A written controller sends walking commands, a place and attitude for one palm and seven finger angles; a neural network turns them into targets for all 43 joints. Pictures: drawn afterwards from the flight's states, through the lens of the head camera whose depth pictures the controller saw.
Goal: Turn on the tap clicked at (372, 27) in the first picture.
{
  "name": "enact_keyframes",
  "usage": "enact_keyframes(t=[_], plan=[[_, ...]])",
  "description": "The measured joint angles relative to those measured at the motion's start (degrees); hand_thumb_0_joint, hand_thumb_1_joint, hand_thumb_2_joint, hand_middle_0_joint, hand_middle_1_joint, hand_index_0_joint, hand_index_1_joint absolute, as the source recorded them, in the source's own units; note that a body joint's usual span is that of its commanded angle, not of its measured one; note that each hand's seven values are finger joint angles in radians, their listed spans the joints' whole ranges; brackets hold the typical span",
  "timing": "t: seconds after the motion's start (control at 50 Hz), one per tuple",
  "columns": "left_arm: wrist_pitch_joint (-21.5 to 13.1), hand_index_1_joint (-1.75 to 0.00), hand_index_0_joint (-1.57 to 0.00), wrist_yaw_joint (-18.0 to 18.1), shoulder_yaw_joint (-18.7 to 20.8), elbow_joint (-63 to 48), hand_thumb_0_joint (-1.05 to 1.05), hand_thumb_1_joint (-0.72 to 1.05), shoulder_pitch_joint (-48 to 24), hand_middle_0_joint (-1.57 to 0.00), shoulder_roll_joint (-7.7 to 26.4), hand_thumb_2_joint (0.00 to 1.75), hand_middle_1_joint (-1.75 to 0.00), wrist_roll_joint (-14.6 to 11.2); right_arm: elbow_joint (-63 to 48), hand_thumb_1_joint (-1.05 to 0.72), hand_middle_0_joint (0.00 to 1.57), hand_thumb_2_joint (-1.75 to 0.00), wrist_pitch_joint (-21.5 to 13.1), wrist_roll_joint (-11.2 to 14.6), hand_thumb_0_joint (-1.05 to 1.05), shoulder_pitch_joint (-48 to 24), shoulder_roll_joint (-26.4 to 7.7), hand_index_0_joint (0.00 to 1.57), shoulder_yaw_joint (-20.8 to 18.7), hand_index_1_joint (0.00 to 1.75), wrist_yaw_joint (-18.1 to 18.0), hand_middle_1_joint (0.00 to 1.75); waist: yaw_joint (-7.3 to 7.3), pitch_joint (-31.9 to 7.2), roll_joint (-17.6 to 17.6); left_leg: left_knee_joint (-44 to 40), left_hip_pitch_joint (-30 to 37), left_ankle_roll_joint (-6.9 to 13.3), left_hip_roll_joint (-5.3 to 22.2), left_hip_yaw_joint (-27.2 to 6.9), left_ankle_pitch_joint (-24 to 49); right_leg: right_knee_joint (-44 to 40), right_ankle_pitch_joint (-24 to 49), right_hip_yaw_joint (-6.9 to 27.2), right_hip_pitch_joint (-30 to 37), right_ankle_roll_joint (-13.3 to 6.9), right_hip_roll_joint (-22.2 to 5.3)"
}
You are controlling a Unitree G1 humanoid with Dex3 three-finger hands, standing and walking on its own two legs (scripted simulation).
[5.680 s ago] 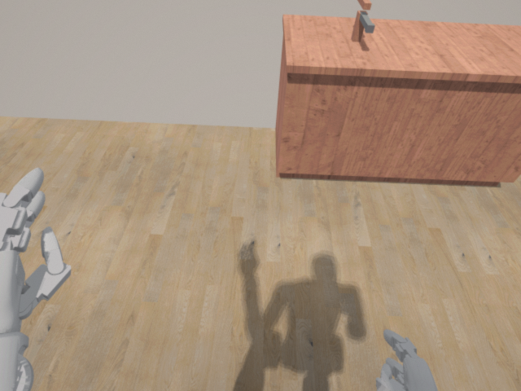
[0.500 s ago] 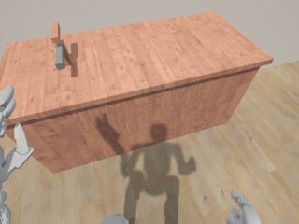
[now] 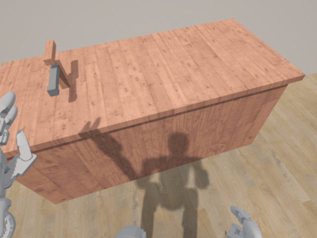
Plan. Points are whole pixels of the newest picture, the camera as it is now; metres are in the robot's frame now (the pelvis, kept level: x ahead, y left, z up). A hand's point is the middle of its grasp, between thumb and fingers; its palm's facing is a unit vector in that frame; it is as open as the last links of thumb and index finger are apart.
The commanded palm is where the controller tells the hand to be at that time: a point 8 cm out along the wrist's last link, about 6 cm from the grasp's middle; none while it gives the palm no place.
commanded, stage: take the last steps up to it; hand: left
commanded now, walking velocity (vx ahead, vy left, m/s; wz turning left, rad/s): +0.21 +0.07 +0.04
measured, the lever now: (53, 90) +0.54 +0.40 +0.04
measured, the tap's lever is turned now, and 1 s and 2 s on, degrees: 0 0 0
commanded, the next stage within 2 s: come to a stop and stand still in 0.40 s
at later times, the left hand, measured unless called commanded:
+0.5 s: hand (43, 121) +0.30 +0.25 +0.19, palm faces +0.39 -0.81 -0.44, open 7.4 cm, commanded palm +0.24 +0.29 +0.18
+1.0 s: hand (42, 116) +0.31 +0.26 +0.18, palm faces +0.40 -0.82 -0.40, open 7.4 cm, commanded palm +0.26 +0.30 +0.18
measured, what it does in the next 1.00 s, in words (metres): steps on the spot: left foot, then right foot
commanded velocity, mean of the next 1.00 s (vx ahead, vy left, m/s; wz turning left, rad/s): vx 0.05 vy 0.04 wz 0.01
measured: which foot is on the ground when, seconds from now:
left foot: up 0.00-0.20, down 0.22-0.54, up 0.56-0.76, down 0.78-1.00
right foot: down 0.00-0.22, up 0.24-0.50, down 0.52-1.00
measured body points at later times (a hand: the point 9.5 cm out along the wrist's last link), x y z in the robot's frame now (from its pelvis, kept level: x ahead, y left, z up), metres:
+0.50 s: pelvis +0.08 +0.01 +0.00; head +0.11 +0.01 +0.45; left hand +0.27 +0.29 +0.21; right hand +0.26 -0.19 -0.09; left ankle +0.11 +0.13 -0.73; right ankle +0.11 -0.10 -0.72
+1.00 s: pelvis +0.09 +0.02 +0.01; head +0.12 +0.03 +0.45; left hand +0.29 +0.30 +0.20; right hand +0.27 -0.20 -0.07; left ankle +0.13 +0.12 -0.73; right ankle +0.08 -0.09 -0.73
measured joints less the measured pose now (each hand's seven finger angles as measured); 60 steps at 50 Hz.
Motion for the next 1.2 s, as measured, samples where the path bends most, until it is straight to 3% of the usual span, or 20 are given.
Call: enact_keyframes(t=[0.04,0.12,0.2,0.22,0.28,0.34,0.42,0.52,0.54,0.58,0.66,0.72,0.78,0.88,0.98,1.02,1.08,1.12,1.14,1.2], plan=[[-0.12,-0.3,-0.22,0.16,0.16,0.32,0.01,0.89,0.95,-0.21,-0.42,0.9,-0.3,0.08,-0.26,-0.9,0.21,-0.9,0.49,-0.05,0.01,-0.04,-0.88,0.21,-0.55,0.3,-0.21,0.3,-0.62,0.15,-0.71,-2.4,-1.49,-0.16,0.11,0.85,2.11,-2.89,0.94,-0.16,1.67,0.11,-0.17],[-0.05,-0.3,-0.22,0.55,-0.16,-2.01,0.01,0.89,2.92,-0.21,0.19,0.9,-0.3,0.21,-2.49,-0.9,0.2,-0.9,0.21,-0.35,0.02,0.87,-2.34,0.2,-1.94,0.3,-0.66,0.3,-0.88,0.7,-2.8,-18.21,0.94,0.54,0.48,3.5,5.4,-5.56,1.07,-0.09,4.01,0.6,-0.66],[-0.12,-0.3,-0.22,1.16,-0.33,-6.36,0.01,0.89,3.83,-0.21,1.32,0.9,-0.3,0.22,-4.68,-0.9,0.2,-0.9,-0.4,-0.43,0.01,1.83,-3.86,0.2,-3.26,0.3,-1.19,0.29,-0.56,0.76,-3.55,-33.21,7.86,1.25,-0.22,5.15,10.92,-2.44,-2.18,0.2,5.21,1.87,-0.51],[-0.36,-0.3,-0.22,1.28,-0.03,-7.06,0.01,0.89,3.54,-0.21,1.89,0.9,-0.3,0.18,-5.14,-0.9,0.2,-0.9,-0.49,-0.33,0.01,1.85,-4.03,0.2,-3.62,0.3,-1.4,0.29,-0.51,0.57,-3.65,-34.84,9.04,2.36,-0.38,5.19,13.48,-0.1,-3.79,0.45,4.83,2.27,-0.57],[-1.12,-0.3,-0.22,1.31,1.29,-4.74,0.01,0.89,0.19,-0.21,3.62,0.9,-0.3,0.07,-5.09,-0.9,0.2,-0.9,-0.46,-0.13,0.01,0.41,-2.32,0.2,-3.83,0.3,-1.81,0.29,-0.66,0.45,-5.56,-31.54,8.94,3.89,-1.29,6.01,11.06,13.71,-11.78,4.29,0.2,2.44,-0.66],[-0.34,-0.3,-0.22,0.97,2.13,-2.16,0.01,0.89,-1.49,-0.21,3.9,0.9,-0.3,-0.12,-4.86,-0.9,0.2,-0.9,-1.08,0.07,0.01,-0.55,-0.22,0.2,-2.57,0.3,-1.22,0.29,-1.56,-0.43,-4.92,-32.79,9.52,3.77,-0.88,5.21,10.53,22.38,-12.43,5.12,-4.82,2.97,0.38],[0.31,-0.3,-0.21,0.5,1.48,-3.79,0.01,0.89,0.92,-0.21,2.72,0.9,-0.3,-0.47,-5.25,-0.9,0.2,-0.9,-2.28,0.11,0.01,-0.11,1.92,0.2,-0.57,0.3,-0.16,0.29,-1.47,-1.1,-3.45,-35.02,10.46,3.23,0.02,4.84,11.13,14.89,-8.41,3.71,-6.03,3.65,0.08],[0.58,-0.3,-0.21,0.31,0.51,-4.4,0.01,0.89,3.2,-0.21,2.99,0.9,-0.3,-0.17,-5.01,-0.9,0.21,-0.9,-2.44,0.02,0.01,1.22,3.02,0.21,1.19,0.3,-0.35,0.3,-0.24,-1.16,-1.98,-31.95,10.2,1.93,0.42,4.4,8.63,-1.3,-1.95,1.97,-0.38,3.56,0.63],[0.63,-0.3,-0.21,0.31,0.35,-3.72,0.01,0.89,2.76,-0.21,2.7,0.9,-0.3,0.06,-4.6,-0.9,0.21,-0.9,-2.1,-0.03,0.01,1.17,2.74,0.21,1.28,0.3,-0.41,0.3,0.0,-0.96,-1.16,-30.21,9.87,1.64,0.87,4.05,7.52,-1.85,1.87,1.69,0.01,2.55,1.03],[1.17,-0.3,-0.22,0.22,-0.31,-2.14,0.01,0.89,1.52,-0.21,1.43,0.9,-0.3,-0.08,-3.06,-0.9,0.21,-0.9,-1.38,-0.11,0.01,0.92,1.87,0.21,1.22,0.3,-0.41,0.3,0.34,-1.02,0.0,-26.03,8.92,1.15,0.54,2.51,2.77,-0.29,1.61,1.33,0.02,1.07,1.37],[2.26,-0.3,-0.22,0.63,-1.13,-0.22,0.01,0.89,-0.11,-0.21,-0.75,0.9,-0.3,-0.36,-1.21,-0.9,0.21,-0.9,-0.23,-0.02,0.01,0.22,0.03,0.21,0.85,0.3,-0.25,0.3,0.18,-0.67,-1.05,-17.54,6.76,0.0,-1.96,0.65,-1.62,-1.49,0.49,1.81,1.45,0.81,0.45],[2.29,-0.3,-0.22,0.88,-1.11,-1.22,0.01,0.89,0.64,-0.21,-0.74,0.9,-0.3,-0.02,-2.27,-0.9,0.21,-0.9,0.38,-0.26,0.01,-0.26,-1.12,0.21,0.35,0.3,-0.76,0.3,-0.88,-0.03,-2.13,-23.18,8.32,-0.19,-2.23,0.73,1.13,-2.6,1.07,1.87,2.22,1.33,0.09],[2.31,-0.3,-0.22,0.99,-1.15,-3.98,0.01,0.89,2.22,-0.21,0.24,0.9,-0.3,-0.14,-4.19,-0.9,0.2,-0.9,0.59,-0.37,0.01,-0.45,-2.2,0.2,-0.82,0.3,-1.33,0.3,-1.63,0.56,-2.33,-32.44,11.69,0.53,-1.79,0.78,9.66,-1.46,0.42,1.73,2.17,2.08,0.55],[1.71,-0.3,-0.22,0.76,0.01,-4.43,0.01,0.89,2.7,-0.21,3.06,0.9,-0.3,-0.27,-5.68,-0.9,0.2,-0.9,-0.34,-0.76,0.01,-0.07,-1.0,0.2,-1.54,0.3,-1.8,0.29,-0.52,-0.24,-5.34,-34.83,12.56,3.31,-2.75,2.81,9.46,1.52,-5.0,5.17,1.24,2.92,0.5],[1.32,-0.3,-0.21,1.09,0.47,-3.53,0.01,0.89,1.37,-0.21,3.21,0.9,-0.3,-0.14,-5.96,-0.9,0.2,-0.9,-2.61,-0.58,0.01,0.06,0.16,0.2,-0.33,0.3,-0.52,0.29,-0.2,-0.66,-4.44,-36.22,11.82,3.04,-2.21,2.41,11.21,-4.52,-1.9,5.83,4.36,3.06,1.9],[1.47,-0.3,-0.21,0.91,-0.11,-2.67,0.01,0.89,0.98,-0.21,2.33,0.9,-0.3,-0.12,-5.59,-0.9,0.2,-0.9,-2.5,-0.49,0.01,-0.41,0.36,0.2,0.26,0.3,-0.26,0.29,-0.35,-0.32,-3.08,-35.63,11.47,2.71,-1.4,1.98,11.25,-6.88,2.86,5.4,5.17,2.58,2.76],[2.37,-0.3,-0.21,0.35,-1.26,-1.64,0.01,0.89,1.67,-0.21,1.12,0.9,-0.3,-0.62,-5.03,-0.9,0.2,-0.9,-1.6,-0.23,0.01,-0.38,0.69,0.2,0.89,0.3,-0.13,0.3,-0.47,-1.01,-1.71,-35.49,10.88,2.23,-0.55,1.61,11.66,-7.78,3.08,5.08,5.1,1.89,3.66],[1.73,-0.3,-0.22,-2.52,0.25,2.17,0.01,0.89,-5.09,-0.21,4.88,0.9,-0.3,1.84,-4.63,-0.9,0.2,-0.9,-2.91,-1.01,0.01,0.94,1.02,0.2,-0.08,0.3,-0.32,0.3,2.16,-0.52,-1.69,-34.38,9.61,1.99,-0.41,0.11,12.13,-7.94,3.56,4.93,4.43,1.53,4.33],[0.78,-0.3,-0.22,-3.0,1.61,5.32,0.01,0.89,-8.76,-0.21,6.38,0.9,-0.3,1.59,-4.07,-0.9,0.2,-0.9,-3.1,-0.65,0.01,0.96,1.05,0.2,-0.08,0.3,-0.06,0.3,3.2,-0.23,-2.13,-35.18,9.92,1.97,-0.72,-0.4,12.19,-7.29,3.72,5.36,3.74,1.28,4.36],[0.98,-0.3,-0.22,-2.29,4.24,10.26,0.01,0.89,-13.69,-0.21,5.57,0.9,-0.3,-0.26,-4.12,-0.9,0.21,-0.9,-3.59,0.12,0.01,0.76,0.02,0.21,0.0,0.3,1.28,0.3,2.88,0.63,-2.05,-36.05,10.33,2.12,-1.17,0.19,13.58,-6.62,4.29,6.22,3.26,1.66,3.93]])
